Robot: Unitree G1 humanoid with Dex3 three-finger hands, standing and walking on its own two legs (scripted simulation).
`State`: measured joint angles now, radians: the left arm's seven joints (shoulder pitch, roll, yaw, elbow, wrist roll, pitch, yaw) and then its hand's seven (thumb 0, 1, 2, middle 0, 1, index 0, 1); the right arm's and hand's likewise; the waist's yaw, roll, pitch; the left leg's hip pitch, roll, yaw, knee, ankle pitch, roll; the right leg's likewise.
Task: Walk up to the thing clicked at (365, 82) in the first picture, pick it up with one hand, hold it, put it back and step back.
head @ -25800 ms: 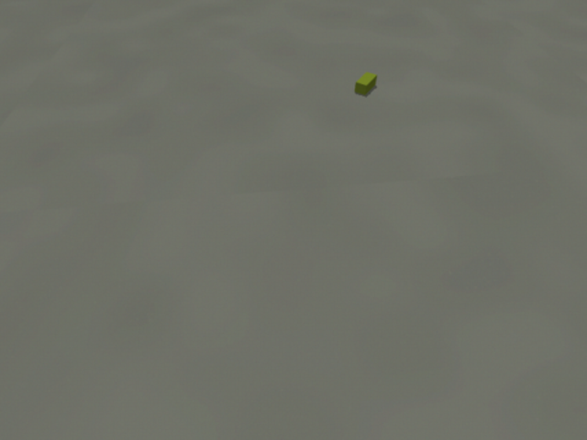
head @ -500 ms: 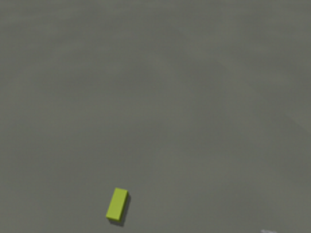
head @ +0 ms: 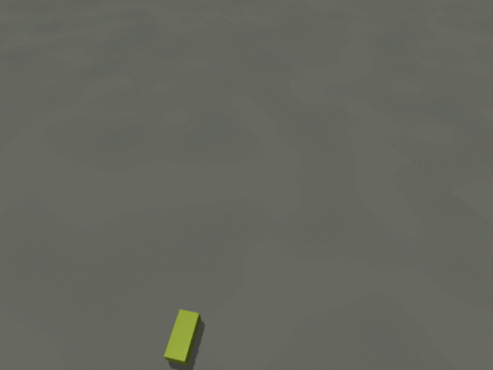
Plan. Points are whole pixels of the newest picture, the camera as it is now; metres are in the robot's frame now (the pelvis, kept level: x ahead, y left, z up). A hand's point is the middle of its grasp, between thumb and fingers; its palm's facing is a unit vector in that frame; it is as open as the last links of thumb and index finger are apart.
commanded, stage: stand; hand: left
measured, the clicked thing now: (183, 336) +0.38 +0.26 -0.75
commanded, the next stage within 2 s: rise first in 1.88 s
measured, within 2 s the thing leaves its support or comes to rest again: neither
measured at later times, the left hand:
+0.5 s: hand out of the picture +0.09 +0.25 -0.15, palm faces -0.04 -0.94 -0.35, open 7.4 cm
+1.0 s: hand out of the picture +0.08 +0.25 -0.16, palm faces -0.03 -0.94 -0.35, open 7.4 cm
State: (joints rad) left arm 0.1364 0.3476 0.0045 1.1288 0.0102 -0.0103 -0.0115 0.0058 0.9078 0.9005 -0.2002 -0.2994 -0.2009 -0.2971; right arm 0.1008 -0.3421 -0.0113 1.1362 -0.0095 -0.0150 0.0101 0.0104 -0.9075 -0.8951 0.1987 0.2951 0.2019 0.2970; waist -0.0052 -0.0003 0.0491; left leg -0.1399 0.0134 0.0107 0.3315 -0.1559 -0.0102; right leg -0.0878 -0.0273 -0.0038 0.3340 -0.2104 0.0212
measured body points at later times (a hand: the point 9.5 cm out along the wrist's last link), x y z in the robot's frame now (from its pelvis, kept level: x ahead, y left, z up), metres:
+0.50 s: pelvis +0.01 -0.01 +0.00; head +0.02 -0.01 +0.45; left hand +0.09 +0.29 -0.13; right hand +0.08 -0.31 -0.13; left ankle +0.02 +0.13 -0.75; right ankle -0.02 -0.13 -0.75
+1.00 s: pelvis +0.00 +0.00 +0.00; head +0.01 +0.00 +0.45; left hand +0.08 +0.30 -0.13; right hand +0.08 -0.31 -0.13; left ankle +0.02 +0.13 -0.75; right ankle -0.02 -0.13 -0.75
